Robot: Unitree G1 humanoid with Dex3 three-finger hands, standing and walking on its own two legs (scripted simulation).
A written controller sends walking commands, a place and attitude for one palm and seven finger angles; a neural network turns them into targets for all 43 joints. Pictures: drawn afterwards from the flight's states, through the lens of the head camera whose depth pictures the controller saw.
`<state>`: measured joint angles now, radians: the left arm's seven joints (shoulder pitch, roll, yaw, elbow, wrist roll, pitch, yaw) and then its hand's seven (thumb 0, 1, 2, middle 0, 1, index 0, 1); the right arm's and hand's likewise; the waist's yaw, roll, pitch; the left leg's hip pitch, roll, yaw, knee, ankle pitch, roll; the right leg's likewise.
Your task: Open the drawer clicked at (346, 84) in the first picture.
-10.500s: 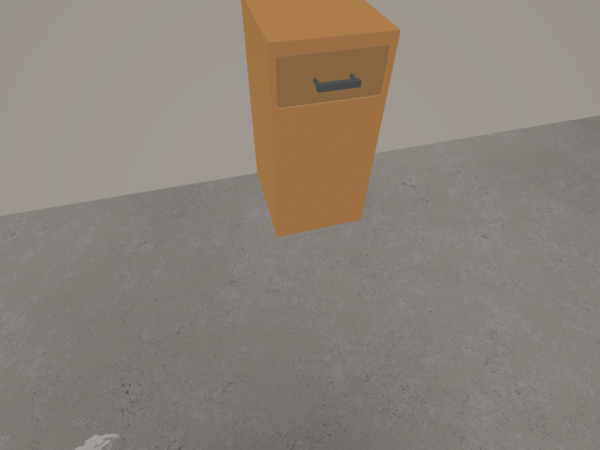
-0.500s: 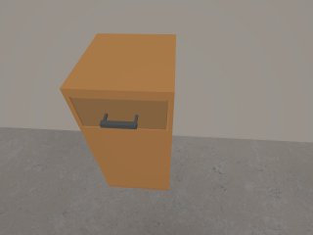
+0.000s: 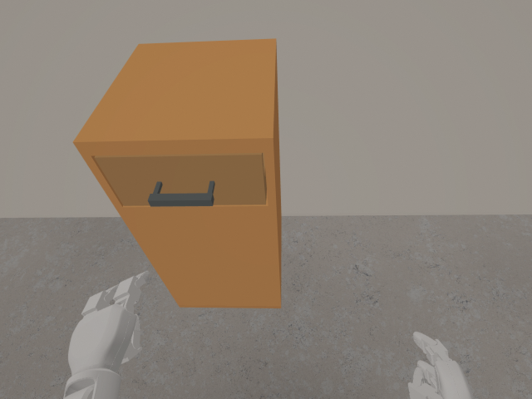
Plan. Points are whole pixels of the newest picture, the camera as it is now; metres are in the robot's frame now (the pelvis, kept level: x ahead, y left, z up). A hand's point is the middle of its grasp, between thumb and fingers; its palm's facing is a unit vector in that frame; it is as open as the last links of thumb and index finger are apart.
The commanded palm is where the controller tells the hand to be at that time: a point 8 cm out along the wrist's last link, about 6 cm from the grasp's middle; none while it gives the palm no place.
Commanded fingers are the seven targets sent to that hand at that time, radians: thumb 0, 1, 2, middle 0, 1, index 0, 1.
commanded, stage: raise the hand with hooked fingers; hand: left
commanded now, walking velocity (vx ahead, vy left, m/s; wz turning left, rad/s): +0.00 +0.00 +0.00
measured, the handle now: (183, 192) +0.53 +0.22 -0.04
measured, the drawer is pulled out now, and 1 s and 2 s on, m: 0.00 0.00 0.00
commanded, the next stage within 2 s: move the hooked fingers above the handle in 1.64 s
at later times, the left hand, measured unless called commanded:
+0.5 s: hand (114, 335) +0.21 +0.24 +0.00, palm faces +0.01 -0.08 -1.00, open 10.6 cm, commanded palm +0.18 +0.24 +0.05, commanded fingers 0.00 -0.01 0.51 -0.27 -0.88 -0.27 -0.88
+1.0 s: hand (98, 284) +0.26 +0.26 +0.06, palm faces +0.06 -0.07 -1.00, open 13.3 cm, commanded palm +0.24 +0.26 +0.12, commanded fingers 0.00 -0.50 0.30 -0.30 -1.20 -0.30 -1.20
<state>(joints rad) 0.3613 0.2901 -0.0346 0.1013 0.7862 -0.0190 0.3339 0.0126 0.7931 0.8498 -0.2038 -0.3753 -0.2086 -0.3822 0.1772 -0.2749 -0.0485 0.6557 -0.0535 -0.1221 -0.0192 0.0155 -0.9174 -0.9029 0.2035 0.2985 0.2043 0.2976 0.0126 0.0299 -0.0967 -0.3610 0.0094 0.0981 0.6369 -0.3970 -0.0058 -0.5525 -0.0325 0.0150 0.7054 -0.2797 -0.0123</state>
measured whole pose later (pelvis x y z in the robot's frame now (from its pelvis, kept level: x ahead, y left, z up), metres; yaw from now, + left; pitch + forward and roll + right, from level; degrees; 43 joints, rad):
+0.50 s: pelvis -0.02 -0.01 -0.01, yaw +3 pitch +8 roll +1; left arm 0.24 0.36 -0.04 0.04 1.04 0.02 0.35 0.00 0.20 0.61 -0.27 -0.74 -0.27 -0.75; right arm 0.13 -0.17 0.04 0.56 -0.06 0.08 -0.01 0.01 -0.91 -0.90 0.21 0.30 0.21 0.30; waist 0.06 0.04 -0.06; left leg -0.48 0.02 0.04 0.79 -0.44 -0.02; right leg -0.63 -0.04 -0.04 0.80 -0.31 -0.02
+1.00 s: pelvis +0.00 +0.01 +0.01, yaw +3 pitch +4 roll +1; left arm 0.06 0.41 -0.07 0.05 1.00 0.03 0.23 0.00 -0.37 0.36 -0.31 -1.11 -0.31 -1.12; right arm 0.11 -0.25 -0.02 0.58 -0.03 0.08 -0.03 0.01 -0.91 -0.90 0.20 0.30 0.20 0.30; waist 0.07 0.05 -0.03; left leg -0.28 -0.01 0.05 0.59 -0.37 0.01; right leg -0.44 -0.06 -0.02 0.62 -0.25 0.01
